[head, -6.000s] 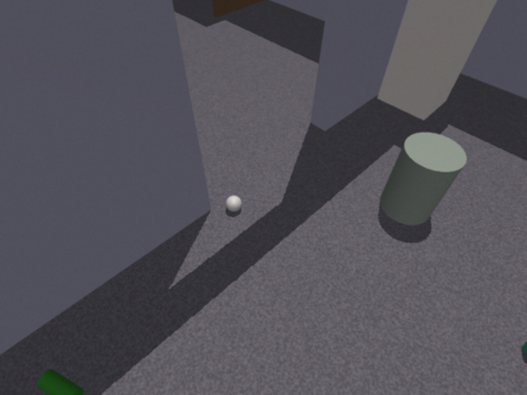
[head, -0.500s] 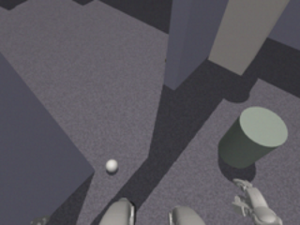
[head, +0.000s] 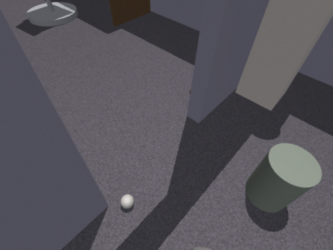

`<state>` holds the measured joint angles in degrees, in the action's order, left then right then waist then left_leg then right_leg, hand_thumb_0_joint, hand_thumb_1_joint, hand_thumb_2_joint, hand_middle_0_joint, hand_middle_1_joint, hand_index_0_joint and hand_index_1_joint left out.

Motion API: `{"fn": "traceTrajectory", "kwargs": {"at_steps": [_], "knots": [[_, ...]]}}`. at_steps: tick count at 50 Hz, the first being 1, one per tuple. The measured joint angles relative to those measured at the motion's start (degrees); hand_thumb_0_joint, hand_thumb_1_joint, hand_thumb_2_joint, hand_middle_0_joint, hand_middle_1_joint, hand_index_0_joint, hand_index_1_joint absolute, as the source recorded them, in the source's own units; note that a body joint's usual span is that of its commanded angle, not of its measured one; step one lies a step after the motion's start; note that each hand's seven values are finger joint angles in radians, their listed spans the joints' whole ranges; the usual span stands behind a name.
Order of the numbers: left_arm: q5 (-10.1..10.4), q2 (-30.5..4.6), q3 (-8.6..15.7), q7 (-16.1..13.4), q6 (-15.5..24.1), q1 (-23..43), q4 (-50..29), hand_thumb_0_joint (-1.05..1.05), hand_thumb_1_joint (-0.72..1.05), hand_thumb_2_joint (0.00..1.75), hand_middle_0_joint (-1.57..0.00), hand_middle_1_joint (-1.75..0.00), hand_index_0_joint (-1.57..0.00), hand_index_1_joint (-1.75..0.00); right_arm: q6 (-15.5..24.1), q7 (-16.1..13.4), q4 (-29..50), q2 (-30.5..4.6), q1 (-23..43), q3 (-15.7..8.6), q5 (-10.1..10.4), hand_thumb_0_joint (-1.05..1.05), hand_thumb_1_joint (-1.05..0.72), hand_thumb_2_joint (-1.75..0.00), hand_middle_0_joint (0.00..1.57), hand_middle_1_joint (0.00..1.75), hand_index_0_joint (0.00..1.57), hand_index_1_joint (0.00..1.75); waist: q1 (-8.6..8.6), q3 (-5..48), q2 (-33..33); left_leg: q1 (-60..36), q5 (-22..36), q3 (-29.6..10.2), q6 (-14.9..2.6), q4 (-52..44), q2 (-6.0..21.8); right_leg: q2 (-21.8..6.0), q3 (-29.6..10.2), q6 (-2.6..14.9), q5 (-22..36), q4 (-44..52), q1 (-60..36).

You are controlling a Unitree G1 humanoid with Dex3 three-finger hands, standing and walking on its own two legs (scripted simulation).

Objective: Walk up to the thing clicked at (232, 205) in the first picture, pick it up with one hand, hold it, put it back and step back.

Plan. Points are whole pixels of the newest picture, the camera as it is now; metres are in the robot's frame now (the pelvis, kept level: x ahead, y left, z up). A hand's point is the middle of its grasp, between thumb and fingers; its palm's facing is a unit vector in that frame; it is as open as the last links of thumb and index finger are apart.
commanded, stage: walk up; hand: left
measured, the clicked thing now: (127, 201) +0.48 +0.21 -0.72
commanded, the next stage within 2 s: stand in 1.86 s
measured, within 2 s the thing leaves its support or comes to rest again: neither
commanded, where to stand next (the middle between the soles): +0.12 -0.01 m, yaw -2 degrees
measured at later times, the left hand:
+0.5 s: hand out of the picture +0.10 +0.27 -0.15, palm faces +0.01 -0.89 -0.46, open 7.4 cm
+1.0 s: hand out of the picture +0.13 +0.23 -0.14, palm faces -0.09 -0.91 -0.40, open 7.4 cm
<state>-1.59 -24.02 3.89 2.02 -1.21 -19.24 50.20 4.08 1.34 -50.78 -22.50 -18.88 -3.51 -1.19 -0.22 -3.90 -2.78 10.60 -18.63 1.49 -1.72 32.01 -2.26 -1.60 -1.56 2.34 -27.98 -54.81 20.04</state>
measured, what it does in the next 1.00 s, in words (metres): steps on the spot: right foot, then left foot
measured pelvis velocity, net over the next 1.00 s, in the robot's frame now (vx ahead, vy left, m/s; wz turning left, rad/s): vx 0.05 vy -0.05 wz -0.05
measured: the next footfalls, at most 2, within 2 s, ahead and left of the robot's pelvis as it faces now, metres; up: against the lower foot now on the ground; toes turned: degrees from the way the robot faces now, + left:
right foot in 0.22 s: +0.16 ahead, -0.16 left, +0.00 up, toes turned -2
left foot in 0.50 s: +0.00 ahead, +0.12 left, +0.00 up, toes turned +2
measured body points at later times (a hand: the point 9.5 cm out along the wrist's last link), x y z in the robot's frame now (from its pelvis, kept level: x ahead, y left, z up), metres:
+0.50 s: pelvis -0.03 +0.00 -0.03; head +0.01 -0.02 +0.42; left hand +0.10 +0.32 -0.12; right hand +0.06 -0.32 -0.16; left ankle -0.05 +0.12 -0.73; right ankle +0.12 -0.15 -0.73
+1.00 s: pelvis +0.05 -0.05 -0.01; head +0.06 -0.06 +0.44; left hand +0.14 +0.27 -0.11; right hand +0.04 -0.39 -0.13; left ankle -0.03 +0.11 -0.70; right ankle +0.12 -0.17 -0.73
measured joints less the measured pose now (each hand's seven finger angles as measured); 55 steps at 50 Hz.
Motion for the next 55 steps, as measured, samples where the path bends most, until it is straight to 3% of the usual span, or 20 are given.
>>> {"fn": "traceTrajectory", "kwargs": {"at_steps": [3, 9, 11, 13, 15, 17, 19, 24, 26, 28, 29, 31, 34, 38, 43, 46, 48, 50, 52, 55], "knots": [[0.58, -0.62, -0.13, 0.09, 0.68, 1.39, -0.08, 0.01, 0.9, 0.9, -0.2, -0.3, -0.2, -0.3, 0.65, -0.6, 1.06, 0.29, -1.42, 0.83, 0.45, 0.0, -0.9, -0.9, 0.2, 0.3, 0.2, 0.3, 0.81, -0.29, -0.48, -2.56, 0.59, -0.64, 0.53, -2.52, 0.74, 0.07, -1.34, -0.37, 2.85, -1.74, 4.01], [2.27, 0.24, -0.7, -1.27, 2.22, 6.02, 0.06, 0.0, 0.9, 0.9, -0.2, -0.3, -0.2, -0.3, -2.54, -1.33, 1.68, -0.31, 1.29, 1.55, 0.68, 0.0, -0.9, -0.9, 0.2, 0.3, 0.2, 0.3, 1.47, -3.02, 0.78, -2.51, -2.18, -0.91, 1.88, 1.37, 2.67, -1.87, 0.71, -1.55, 12.93, 12.12, 4.35], [2.41, 0.4, -1.03, -1.97, 2.66, 7.11, 0.09, 0.0, 0.9, 0.9, -0.2, -0.3, -0.2, -0.3, -4.45, -1.26, 2.3, -0.46, 2.91, 1.53, 1.24, 0.0, -0.9, -0.9, 0.2, 0.3, 0.2, 0.3, 1.53, -3.54, 1.39, -0.31, -5.11, -0.91, 2.46, 6.51, 3.09, -1.42, 1.62, -1.69, 18.43, 18.13, 2.0], [2.04, 1.6, -1.14, -2.61, 2.88, 9.08, 0.35, 0.0, 0.9, 0.9, -0.2, -0.3, -0.2, -0.3, -6.19, -1.48, 2.34, -0.96, 5.76, 1.13, 1.79, 0.0, -0.9, -0.9, 0.2, 0.3, 0.2, 0.3, 1.74, -5.1, 3.87, 3.81, -8.99, -3.07, 1.75, 15.05, 3.58, -0.22, 2.59, -2.51, 17.33, 16.38, 3.1], [1.75, 2.54, -1.91, -2.99, 2.83, 10.91, -0.46, 0.0, 0.9, 0.9, -0.2, -0.3, -0.2, -0.3, -7.74, -1.88, 2.71, -1.17, 8.38, 0.71, 1.84, 0.0, -0.9, -0.9, 0.2, 0.3, 0.2, 0.3, 1.52, -6.81, 4.82, 9.03, -13.76, -5.81, 1.25, 27.15, 0.69, -0.63, 2.48, -2.4, 17.15, 14.98, 4.6], [1.48, 3.43, -2.44, -3.45, 2.65, 12.31, -1.28, 0.0, 0.9, 0.9, -0.21, -0.3, -0.21, -0.3, -8.3, -1.96, 3.17, -1.61, 9.91, 0.27, 2.1, 0.0, -0.9, -0.9, 0.2, 0.3, 0.2, 0.3, 1.13, -7.8, 5.74, 12.94, -13.57, -7.34, 1.22, 36.15, -1.29, -1.18, 2.26, -2.44, 18.06, 15.25, 5.51], [0.81, 3.82, -2.54, -3.81, 2.21, 13.33, -1.64, 0.0, 0.9, 0.9, -0.21, -0.3, -0.21, -0.3, -8.18, -1.66, 3.24, -1.85, 10.32, 0.02, 2.0, 0.0, -0.91, -0.9, 0.2, 0.3, 0.2, 0.3, 0.79, -7.76, 6.29, 14.59, -11.73, -7.54, 1.69, 38.92, -1.46, -1.75, 2.16, -2.31, 18.78, 15.42, 6.51], [-0.71, 2.85, -1.77, -3.63, 1.01, 14.26, -1.58, 0.0, 0.89, 0.9, -0.21, -0.3, -0.21, -0.3, -7.88, -0.21, 0.67, -1.54, 8.56, 0.23, 1.2, 0.0, -0.91, -0.9, 0.2, 0.3, 0.2, 0.3, 0.3, -5.16, 5.53, 9.58, -14.25, -3.52, 1.97, 22.43, 1.21, -3.58, 2.4, -2.53, 18.8, 13.62, 9.25], [-0.43, 1.78, -1.35, -3.48, 0.3, 14.46, -1.28, 0.0, 0.89, 0.9, -0.21, -0.3, -0.21, -0.3, -7.53, 0.29, -0.76, -1.15, 7.4, 0.04, 0.51, 0.0, -0.91, -0.9, 0.2, 0.3, 0.2, 0.3, 0.11, -4.43, 3.89, 7.11, -9.14, -1.42, 1.3, 15.34, 0.68, -4.72, 1.6, -3.02, 17.46, 11.55, 10.79], [-0.69, 1.16, -0.36, -3.08, -0.43, 12.76, -0.04, 0.0, 0.9, 0.9, -0.21, -0.3, -0.21, -0.3, -6.03, 0.81, -1.77, -0.47, 5.4, -0.07, -0.28, 0.0, -0.91, -0.9, 0.2, 0.3, 0.2, 0.3, -0.02, -3.35, 2.3, 6.6, -9.79, 0.18, 0.27, 15.29, 0.13, -2.52, -2.75, -1.77, 4.15, 4.12, 13.37], [-0.65, 1.0, -0.14, -2.8, -0.78, 11.74, 1.29, 0.0, 0.9, 0.9, -0.21, -0.3, -0.21, -0.3, -5.11, 0.84, -2.33, -0.26, 4.0, 0.01, -0.38, 0.0, -0.91, -0.9, 0.2, 0.3, 0.2, 0.3, 0.97, -2.36, 2.44, 6.06, -10.39, -0.15, -0.14, 14.2, 0.4, -0.41, -4.54, -1.68, 2.69, 0.01, 14.55], [0.1, -0.06, 0.16, -1.9, -0.53, 10.09, 3.5, 0.0, 0.9, 0.9, -0.21, -0.3, -0.21, -0.3, -3.59, 0.39, -4.0, 0.59, 1.55, 0.38, -0.62, 0.0, -0.9, -0.9, 0.2, 0.3, 0.2, 0.3, 2.56, -1.46, 1.6, 3.17, -7.56, -0.65, 0.22, 8.42, 0.78, 2.51, -7.09, -1.39, 6.18, -5.5, 16.06], [0.69, -1.56, 0.85, -0.33, 0.72, 7.07, 4.97, 0.0, 0.9, 0.9, -0.21, -0.3, -0.21, -0.3, -2.36, 0.18, -5.79, 0.66, -1.91, 0.46, -0.63, 0.0, -0.9, -0.9, 0.21, 0.3, 0.2, 0.3, 3.28, -0.59, 0.78, -1.62, -2.61, -0.8, 0.27, -0.47, 2.1, 3.65, -6.53, -2.05, 11.94, -6.92, 16.63], [0.77, -2.74, 1.46, 1.21, 0.76, 3.45, 5.67, 0.01, 0.9, 0.9, -0.2, -0.3, -0.2, -0.3, -1.63, 0.27, -6.26, -0.83, -4.97, -0.41, -0.64, 0.0, -0.9, -0.9, 0.21, 0.3, 0.2, 0.3, 3.06, 0.1, 0.56, -6.36, 1.38, -0.02, 0.25, -7.45, 3.75, 2.86, -4.71, -3.22, 15.18, -1.83, 14.23], [0.99, -2.55, 0.78, 1.8, 0.91, 1.99, 6.04, 0.01, 0.9, 0.9, -0.2, -0.3, -0.2, -0.3, -1.67, 0.39, -4.71, -2.9, -5.66, -0.88, -0.4, 0.01, -0.9, -0.9, 0.2, 0.3, 0.2, 0.3, 2.75, 0.32, 0.28, -9.35, -0.29, 1.73, 1.85, -8.73, 4.4, -0.15, -2.26, -2.86, 15.48, 11.8, 7.45], [0.93, -1.72, 0.11, 1.55, 2.0, 2.61, 5.73, 0.01, 0.9, 0.9, -0.2, -0.3, -0.2, -0.3, -2.18, 0.48, -2.76, -3.69, -4.97, -0.58, -0.32, 0.01, -0.9, -0.9, 0.2, 0.3, 0.2, 0.3, 2.5, 0.26, 0.92, -8.91, -4.27, 2.64, 3.04, -4.28, 5.25, -0.75, 0.41, -1.75, 13.3, 20.59, 1.51], [0.84, -0.22, 0.03, 0.86, 3.44, 4.16, 5.18, 0.01, 0.9, 0.9, -0.2, -0.3, -0.2, -0.3, -2.71, 0.19, -1.7, -4.09, -3.59, -0.28, 0.14, 0.0, -0.9, -0.9, 0.2, 0.3, 0.2, 0.3, 2.5, -1.47, 3.74, -6.22, -7.91, 1.35, 1.57, 4.72, 7.87, 1.32, 2.14, -1.72, 18.29, 21.38, -0.13], [1.0, 0.93, -0.42, 0.45, 4.71, 5.09, 3.59, 0.01, 0.9, 0.9, -0.2, -0.3, -0.2, -0.3, -3.52, -0.03, -1.11, -3.24, -1.71, 0.36, 0.57, 0.01, -0.9, -0.9, 0.2, 0.3, 0.2, 0.3, 1.96, -2.33, 4.27, -0.55, -10.32, -2.22, -0.22, 17.94, 6.09, 1.66, 2.39, -1.3, 16.15, 18.89, 0.01], [1.49, 2.26, -1.27, 0.32, 5.37, 5.51, 2.19, 0.0, 0.9, 0.9, -0.2, -0.3, -0.2, -0.3, -3.78, 0.04, -0.54, -2.7, -0.04, 0.79, 1.01, 0.01, -0.91, -0.9, 0.2, 0.3, 0.2, 0.3, 1.39, -2.52, 4.66, 5.05, -10.23, -3.86, -0.93, 27.19, 3.84, 1.24, 2.22, -0.75, 15.36, 19.49, -1.24], [1.63, 3.71, -2.47, -0.26, 5.86, 5.29, 0.73, 0.0, 0.9, 0.9, -0.21, -0.3, -0.21, -0.3, -3.48, 0.31, 0.58, -2.35, 1.78, 0.95, 1.18, 0.0, -0.91, -0.9, 0.2, 0.3, 0.2, 0.3, 0.86, -2.16, 6.09, 11.24, -6.14, -3.81, -0.68, 28.81, 3.93, 1.13, 2.33, -0.84, 15.68, 22.23, -3.55]]}}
